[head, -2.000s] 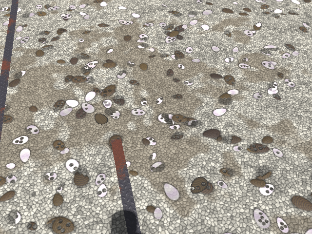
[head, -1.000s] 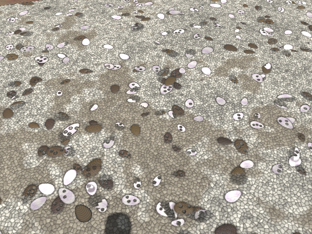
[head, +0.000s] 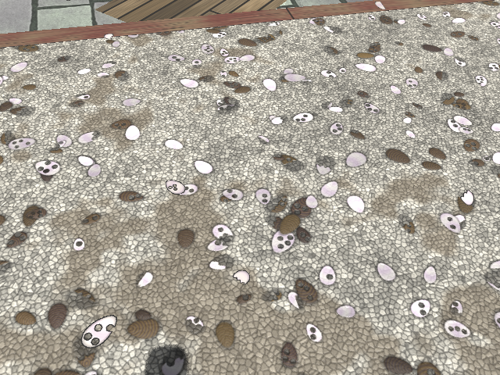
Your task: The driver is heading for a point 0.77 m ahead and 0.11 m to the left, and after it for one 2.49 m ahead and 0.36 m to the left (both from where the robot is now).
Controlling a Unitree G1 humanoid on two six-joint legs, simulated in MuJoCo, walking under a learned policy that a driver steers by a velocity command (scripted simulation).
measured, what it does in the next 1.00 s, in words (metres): walks ahead, turning left: right foot, then left foot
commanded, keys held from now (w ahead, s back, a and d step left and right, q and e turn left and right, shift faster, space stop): w+shift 0.38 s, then w+q+shift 0.34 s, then q+shift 0.28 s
